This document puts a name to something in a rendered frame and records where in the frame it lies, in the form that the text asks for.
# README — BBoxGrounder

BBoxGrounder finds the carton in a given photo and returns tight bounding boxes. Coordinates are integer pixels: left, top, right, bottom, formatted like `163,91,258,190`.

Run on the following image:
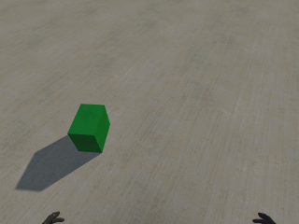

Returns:
67,104,110,153

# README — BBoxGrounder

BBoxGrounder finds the robot right hand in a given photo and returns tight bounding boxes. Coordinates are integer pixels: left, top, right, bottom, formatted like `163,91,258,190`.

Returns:
252,212,277,224

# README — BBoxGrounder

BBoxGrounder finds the robot left hand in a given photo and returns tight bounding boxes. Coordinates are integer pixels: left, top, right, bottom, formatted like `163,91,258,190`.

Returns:
42,211,64,224

